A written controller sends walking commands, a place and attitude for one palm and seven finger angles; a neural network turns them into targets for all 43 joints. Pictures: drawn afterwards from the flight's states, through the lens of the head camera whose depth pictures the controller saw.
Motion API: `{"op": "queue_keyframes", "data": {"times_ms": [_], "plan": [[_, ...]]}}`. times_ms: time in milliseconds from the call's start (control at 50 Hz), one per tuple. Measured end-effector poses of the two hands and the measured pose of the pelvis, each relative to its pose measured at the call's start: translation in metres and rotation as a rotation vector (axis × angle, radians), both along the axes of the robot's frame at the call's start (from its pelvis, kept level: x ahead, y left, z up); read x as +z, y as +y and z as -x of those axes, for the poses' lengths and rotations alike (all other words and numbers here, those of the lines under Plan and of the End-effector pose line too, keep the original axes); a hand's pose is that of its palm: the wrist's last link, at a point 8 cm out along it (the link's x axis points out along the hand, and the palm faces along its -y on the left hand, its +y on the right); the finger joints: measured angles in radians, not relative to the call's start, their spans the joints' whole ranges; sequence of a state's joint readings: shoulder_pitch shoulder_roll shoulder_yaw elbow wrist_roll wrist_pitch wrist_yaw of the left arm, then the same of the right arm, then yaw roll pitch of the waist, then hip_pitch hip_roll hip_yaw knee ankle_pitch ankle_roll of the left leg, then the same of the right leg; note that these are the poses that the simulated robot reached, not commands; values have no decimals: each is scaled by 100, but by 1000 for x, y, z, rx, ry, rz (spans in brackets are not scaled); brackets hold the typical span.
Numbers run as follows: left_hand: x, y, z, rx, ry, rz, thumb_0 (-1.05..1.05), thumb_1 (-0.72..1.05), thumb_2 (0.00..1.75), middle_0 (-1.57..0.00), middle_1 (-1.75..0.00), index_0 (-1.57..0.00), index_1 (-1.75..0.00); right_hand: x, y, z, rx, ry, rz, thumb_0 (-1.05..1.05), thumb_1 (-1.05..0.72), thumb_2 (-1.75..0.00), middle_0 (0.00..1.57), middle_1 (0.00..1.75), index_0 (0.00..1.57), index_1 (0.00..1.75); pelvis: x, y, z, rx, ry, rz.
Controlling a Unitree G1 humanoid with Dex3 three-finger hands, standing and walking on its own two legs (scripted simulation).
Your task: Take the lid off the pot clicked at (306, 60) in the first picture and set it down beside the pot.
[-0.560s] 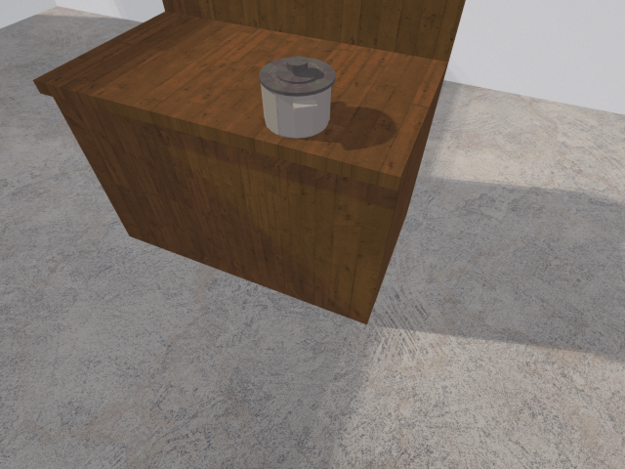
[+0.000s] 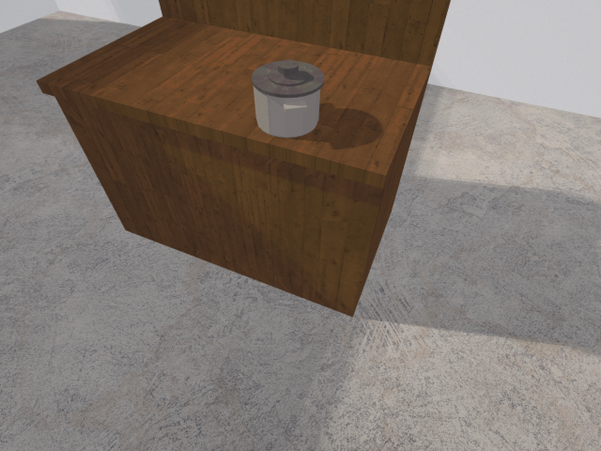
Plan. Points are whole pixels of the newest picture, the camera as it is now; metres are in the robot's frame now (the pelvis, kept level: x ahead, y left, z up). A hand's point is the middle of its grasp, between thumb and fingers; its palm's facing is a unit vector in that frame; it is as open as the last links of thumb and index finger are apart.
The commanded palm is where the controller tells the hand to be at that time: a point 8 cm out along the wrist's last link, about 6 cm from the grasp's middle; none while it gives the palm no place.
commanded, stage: look at it before walking up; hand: left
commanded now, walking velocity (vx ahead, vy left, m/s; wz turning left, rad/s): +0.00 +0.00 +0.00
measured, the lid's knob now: (288, 67) +0.91 +0.08 +0.09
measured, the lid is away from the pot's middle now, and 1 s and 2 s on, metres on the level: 0.00 0.00 0.00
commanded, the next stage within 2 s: turn to face it in 0.08 s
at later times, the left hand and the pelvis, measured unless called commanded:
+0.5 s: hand out of the picture +0.04 +0.21 -0.18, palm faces -0.09 -0.96 -0.26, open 7.4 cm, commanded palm none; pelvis -0.01 +0.00 -0.01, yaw -6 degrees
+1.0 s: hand out of the picture +0.09 +0.18 -0.17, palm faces -0.27 -0.93 -0.26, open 7.4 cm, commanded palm none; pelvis -0.04 +0.00 -0.02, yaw -18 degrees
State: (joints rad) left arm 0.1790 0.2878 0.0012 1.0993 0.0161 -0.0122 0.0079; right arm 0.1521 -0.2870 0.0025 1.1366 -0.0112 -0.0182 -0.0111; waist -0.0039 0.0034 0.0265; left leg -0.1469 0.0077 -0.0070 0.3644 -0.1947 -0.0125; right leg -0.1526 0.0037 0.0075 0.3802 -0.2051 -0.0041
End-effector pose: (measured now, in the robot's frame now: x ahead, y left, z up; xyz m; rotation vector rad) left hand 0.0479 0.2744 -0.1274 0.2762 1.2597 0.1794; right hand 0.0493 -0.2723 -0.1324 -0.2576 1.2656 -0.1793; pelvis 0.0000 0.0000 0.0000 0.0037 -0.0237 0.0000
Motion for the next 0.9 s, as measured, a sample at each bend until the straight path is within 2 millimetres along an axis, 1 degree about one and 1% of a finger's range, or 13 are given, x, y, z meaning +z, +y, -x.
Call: {"op": "queue_keyframes", "data": {"times_ms": [240, 320, 380, 500, 620, 680, 760, 840, 900], "plan": [[-1, -1, 7, 8, 17, 3, 0, 91, 90, -21, -30, -21, -30, -2, 4, 6, -6, 18, -9, 1, -91, -90, 20, 30, 20, 30, 0, 0, -1, -3, -2, 0], [-3, -3, 8, 3, 31, 4, 0, 91, 90, -21, -30, -20, -30, -4, 6, 8, -29, 4, -10, 1, -91, -90, 20, 30, 20, 30, -1, 1, 1, -32, 1, 0], [-7, -7, 9, -11, 49, 11, 0, 91, 90, -21, -29, -20, -30, -7, 10, 14, -63, -12, -18, 0, -91, -90, 20, 30, 20, 30, -4, 0, 3, -61, 2, -3], [-16, -22, 7, -52, 65, 37, 0, 91, 90, -21, -29, -20, -30, -17, 18, 38, -136, -11, -48, 0, -91, -90, 20, 30, 20, 30, -12, -2, 10, -110, 9, -12], [-21, -36, 0, -90, 46, 56, 0, 91, 90, -21, -30, -20, -30, -27, 20, 65, -198, 21, -57, 0, -91, -90, 20, 30, 20, 30, -18, -2, 17, -134, 21, -6], [-24, -36, -5, -98, 31, 69, 0, 90, 90, -21, -30, -21, -30, -24, 24, 77, -225, 30, -42, 1, -91, -90, 20, 30, 20, 30, -18, 5, 20, -150, 24, -2], [-29, -31, -16, -132, 23, 86, 0, 90, 90, -21, -30, -21, -30, -16, 34, 91, -266, 4, -21, 1, -91, -90, 20, 30, 20, 30, -18, 14, 24, -190, 19, -11], [-23, -30, -31, -182, 9, 82, 0, 91, 90, -21, -29, -20, -30, -11, 44, 108, -302, -2, -30, 1, -91, -90, 20, 30, 20, 30, -13, 15, 28, -236, 13, -10], [-16, -34, -41, -216, -7, 76, 0, 91, 90, -20, -29, -20, -30, -12, 48, 120, -327, 7, -49, 1, -91, -90, 20, 30, 20, 30, -10, 13, 30, -268, 13, -8]]}}
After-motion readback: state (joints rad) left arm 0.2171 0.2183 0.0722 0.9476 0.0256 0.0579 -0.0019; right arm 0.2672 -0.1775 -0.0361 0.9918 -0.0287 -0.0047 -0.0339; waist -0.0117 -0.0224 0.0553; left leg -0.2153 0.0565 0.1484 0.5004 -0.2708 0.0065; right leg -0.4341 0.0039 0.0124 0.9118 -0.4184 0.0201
